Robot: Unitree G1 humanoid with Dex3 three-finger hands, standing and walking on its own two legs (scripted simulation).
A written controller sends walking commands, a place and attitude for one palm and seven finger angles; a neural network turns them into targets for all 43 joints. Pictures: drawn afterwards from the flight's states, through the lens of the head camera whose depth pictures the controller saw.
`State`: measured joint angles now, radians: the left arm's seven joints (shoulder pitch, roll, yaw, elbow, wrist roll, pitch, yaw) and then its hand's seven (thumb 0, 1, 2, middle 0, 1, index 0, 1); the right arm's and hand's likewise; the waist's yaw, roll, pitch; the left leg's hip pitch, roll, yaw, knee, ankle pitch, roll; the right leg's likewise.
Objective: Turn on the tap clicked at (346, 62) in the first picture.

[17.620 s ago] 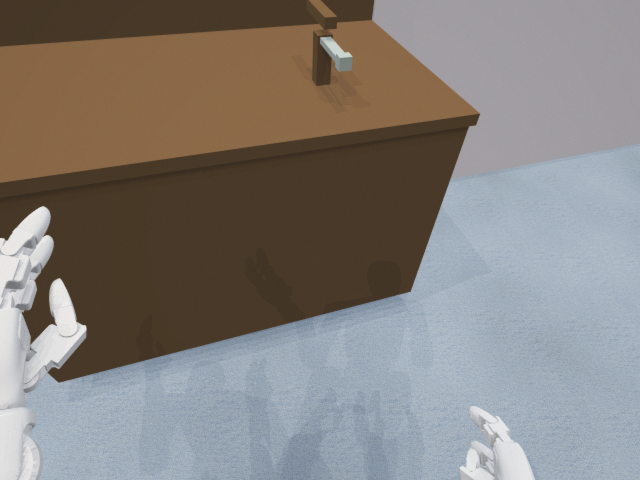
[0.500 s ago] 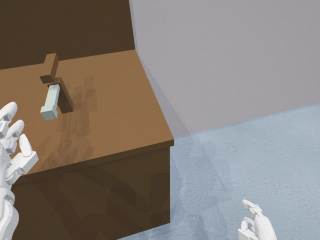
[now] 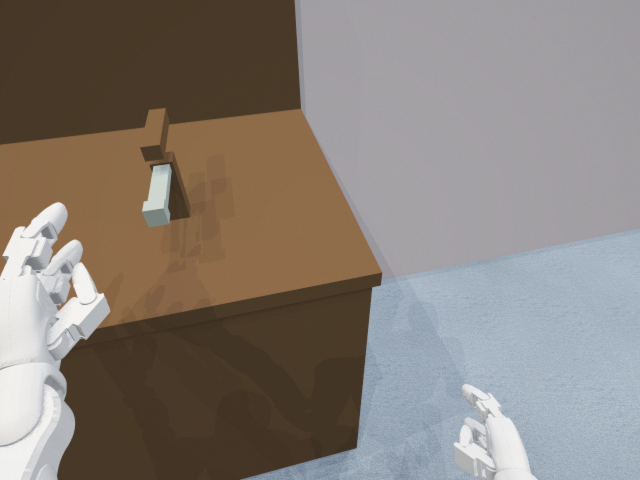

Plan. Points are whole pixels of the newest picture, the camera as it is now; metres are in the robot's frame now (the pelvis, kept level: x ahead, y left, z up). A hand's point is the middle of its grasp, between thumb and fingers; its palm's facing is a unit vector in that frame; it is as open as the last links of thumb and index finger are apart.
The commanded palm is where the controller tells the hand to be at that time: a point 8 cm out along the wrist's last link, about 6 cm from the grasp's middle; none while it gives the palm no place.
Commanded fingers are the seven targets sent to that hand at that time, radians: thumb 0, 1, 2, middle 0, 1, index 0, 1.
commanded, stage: turn the palm inward beside the body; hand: left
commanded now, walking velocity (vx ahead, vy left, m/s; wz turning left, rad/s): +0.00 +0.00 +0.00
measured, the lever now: (156, 212) +0.39 +0.30 +0.15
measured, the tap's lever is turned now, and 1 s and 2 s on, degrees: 0 0 0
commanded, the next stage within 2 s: reach beside the lever's end, fingers flat in 0.88 s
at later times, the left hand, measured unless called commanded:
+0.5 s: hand (87, 322) +0.17 +0.24 +0.21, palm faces +0.54 -0.84 -0.07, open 7.4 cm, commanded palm +0.11 +0.27 +0.22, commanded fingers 0.00 0.90 0.90 -0.20 -0.30 -0.20 -0.30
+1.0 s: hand (126, 299) +0.20 +0.21 +0.21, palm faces +0.53 -0.84 -0.09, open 7.4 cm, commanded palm +0.14 +0.25 +0.21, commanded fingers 0.00 0.90 0.90 -0.20 -0.30 -0.20 -0.30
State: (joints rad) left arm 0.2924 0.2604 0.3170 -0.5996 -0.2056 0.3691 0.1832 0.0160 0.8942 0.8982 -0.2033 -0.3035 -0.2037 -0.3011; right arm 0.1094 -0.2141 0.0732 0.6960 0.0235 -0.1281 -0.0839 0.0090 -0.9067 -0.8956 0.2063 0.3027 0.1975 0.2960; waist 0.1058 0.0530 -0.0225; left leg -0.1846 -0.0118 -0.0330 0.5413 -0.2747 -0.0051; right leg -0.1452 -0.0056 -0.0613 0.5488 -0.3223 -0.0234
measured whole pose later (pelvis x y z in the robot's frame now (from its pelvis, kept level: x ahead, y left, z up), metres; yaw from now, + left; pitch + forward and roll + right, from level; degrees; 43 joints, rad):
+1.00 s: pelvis +0.01 -0.02 +0.00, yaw +1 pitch -6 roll +1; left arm 0.30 0.22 0.31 -0.69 -0.26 0.49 0.21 0.02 0.90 0.90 -0.20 -0.30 -0.20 -0.30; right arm 0.08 -0.24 0.07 0.72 0.03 -0.13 -0.08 0.01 -0.91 -0.90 0.21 0.30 0.20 0.30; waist 0.12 0.07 -0.03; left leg -0.12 0.01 -0.05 0.49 -0.26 -0.03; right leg -0.08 0.02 -0.08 0.50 -0.32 -0.05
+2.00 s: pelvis +0.01 -0.01 +0.00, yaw +0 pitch -4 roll +0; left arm 0.02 0.28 0.41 -0.22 -0.23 0.37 0.18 0.02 0.90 0.90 -0.18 -0.25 -0.18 -0.24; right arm 0.11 -0.23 0.05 0.74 0.04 -0.16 -0.13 0.01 -0.91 -0.90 0.21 0.30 0.20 0.30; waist 0.08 0.05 -0.01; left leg -0.17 0.00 -0.04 0.48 -0.25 -0.02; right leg -0.13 0.01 -0.07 0.49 -0.30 -0.04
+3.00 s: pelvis +0.01 -0.01 +0.00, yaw -1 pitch +1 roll +0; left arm -0.23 0.40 0.53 0.31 -0.18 0.12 0.10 0.02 0.90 0.90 -0.15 -0.15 -0.15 -0.15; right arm 0.26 -0.27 0.00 0.74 0.05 -0.13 -0.11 0.01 -0.91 -0.90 0.21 0.30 0.20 0.30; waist 0.02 0.05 -0.04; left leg -0.30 0.01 -0.03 0.55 -0.27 -0.02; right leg -0.26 0.02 -0.05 0.55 -0.31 -0.04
